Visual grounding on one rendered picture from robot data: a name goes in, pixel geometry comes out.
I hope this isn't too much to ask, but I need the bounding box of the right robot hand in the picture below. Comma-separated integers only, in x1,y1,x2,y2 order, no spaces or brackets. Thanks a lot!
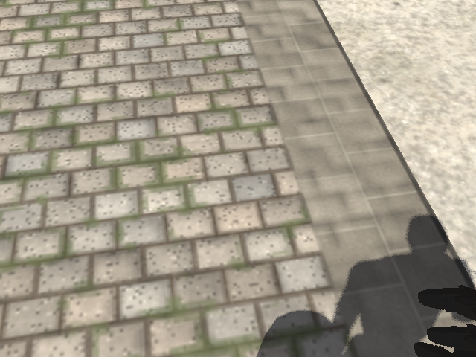
414,285,476,357

